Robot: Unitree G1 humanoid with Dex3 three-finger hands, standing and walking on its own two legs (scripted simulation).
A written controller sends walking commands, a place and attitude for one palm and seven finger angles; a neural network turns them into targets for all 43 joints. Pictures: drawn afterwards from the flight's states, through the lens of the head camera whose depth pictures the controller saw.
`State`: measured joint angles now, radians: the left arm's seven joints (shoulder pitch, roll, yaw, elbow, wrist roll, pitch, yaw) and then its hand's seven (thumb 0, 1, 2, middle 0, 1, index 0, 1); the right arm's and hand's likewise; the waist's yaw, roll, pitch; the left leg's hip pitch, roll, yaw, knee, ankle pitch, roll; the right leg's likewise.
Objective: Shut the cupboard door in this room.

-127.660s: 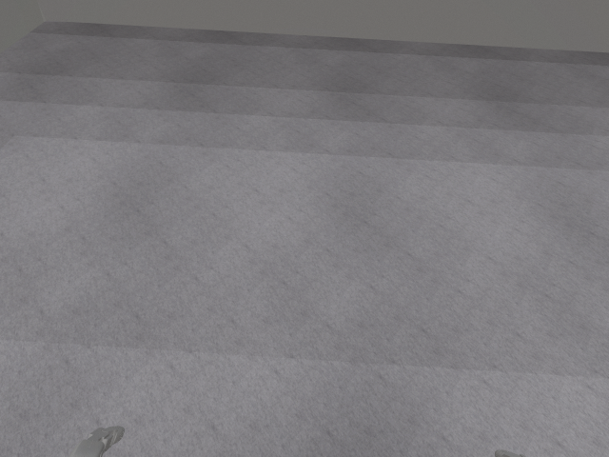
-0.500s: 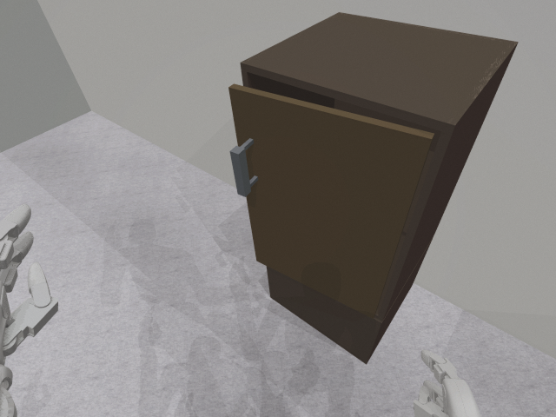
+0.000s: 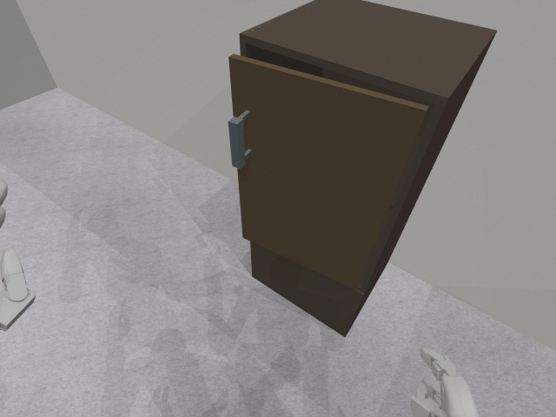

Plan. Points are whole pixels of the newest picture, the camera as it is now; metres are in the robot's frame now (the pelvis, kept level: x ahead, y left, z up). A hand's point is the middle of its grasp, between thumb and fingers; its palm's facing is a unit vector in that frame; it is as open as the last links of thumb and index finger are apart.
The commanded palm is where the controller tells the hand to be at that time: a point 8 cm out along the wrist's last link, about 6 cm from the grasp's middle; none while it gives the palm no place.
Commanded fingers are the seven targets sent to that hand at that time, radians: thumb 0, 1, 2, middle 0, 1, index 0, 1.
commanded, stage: step back with the hand held close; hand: left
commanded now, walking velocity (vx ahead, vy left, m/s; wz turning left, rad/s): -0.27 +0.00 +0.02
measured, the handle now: (242, 139) +0.68 +0.12 +0.02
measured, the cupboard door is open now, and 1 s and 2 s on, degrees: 7 7 7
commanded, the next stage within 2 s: stop stepping back and stand still in 0.64 s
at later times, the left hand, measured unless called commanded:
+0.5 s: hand out of the picture +0.10 +0.28 +0.19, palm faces +0.51 -0.72 -0.47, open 7.4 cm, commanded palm +0.02 +0.31 +0.19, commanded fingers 0.00 0.90 0.90 -0.20 -0.30 -0.20 -0.30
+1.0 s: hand out of the picture +0.01 +0.26 +0.20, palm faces +0.48 -0.78 -0.41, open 7.4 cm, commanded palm -0.02 +0.28 +0.19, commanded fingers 0.00 0.90 0.90 -0.20 -0.30 -0.20 -0.30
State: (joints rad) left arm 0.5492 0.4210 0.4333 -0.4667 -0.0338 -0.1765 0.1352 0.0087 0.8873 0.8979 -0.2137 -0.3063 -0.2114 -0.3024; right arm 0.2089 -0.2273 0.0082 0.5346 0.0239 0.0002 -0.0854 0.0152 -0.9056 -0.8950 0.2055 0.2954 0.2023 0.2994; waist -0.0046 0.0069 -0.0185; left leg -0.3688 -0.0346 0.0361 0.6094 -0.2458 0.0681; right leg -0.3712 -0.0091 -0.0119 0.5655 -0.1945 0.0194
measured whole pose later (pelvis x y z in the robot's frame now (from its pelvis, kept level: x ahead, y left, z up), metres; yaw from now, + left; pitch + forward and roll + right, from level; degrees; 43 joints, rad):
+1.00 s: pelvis -0.16 -0.02 -0.01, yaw -2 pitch -3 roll -3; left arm 0.56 0.49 0.48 -0.47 -0.05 -0.26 0.14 0.00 0.88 0.90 -0.22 -0.31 -0.22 -0.30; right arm 0.33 -0.26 -0.02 0.66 0.01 -0.06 -0.09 0.02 -0.91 -0.90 0.21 0.30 0.20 0.30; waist -0.02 -0.01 -0.15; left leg -0.52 0.04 0.01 0.83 -0.26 -0.02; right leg -0.01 0.03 0.03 0.56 -0.50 0.00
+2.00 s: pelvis -0.19 +0.06 +0.00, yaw -5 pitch -1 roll -2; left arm 0.56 0.41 0.45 -0.33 -0.07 -0.16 0.17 0.00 0.89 0.90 -0.21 -0.31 -0.21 -0.30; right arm 0.29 -0.23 0.01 0.68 0.03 -0.06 -0.08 0.02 -0.91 -0.90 0.20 0.30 0.20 0.30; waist 0.00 0.05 -0.09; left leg -0.38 -0.03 0.10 0.54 -0.15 0.11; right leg -0.11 0.04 -0.03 0.51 -0.39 -0.01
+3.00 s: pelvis -0.19 +0.04 +0.01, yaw -2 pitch -1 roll -1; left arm 0.38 0.23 0.01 1.10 0.01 0.02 0.02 0.00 0.93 0.90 -0.20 -0.30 -0.20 -0.30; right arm 0.28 -0.22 0.02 1.07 -0.01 0.02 -0.02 0.01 -0.91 -0.89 0.20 0.29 0.20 0.30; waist -0.01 0.02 0.04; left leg -0.32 -0.04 0.05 0.41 -0.08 0.08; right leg -0.03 0.07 -0.04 0.38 -0.33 -0.05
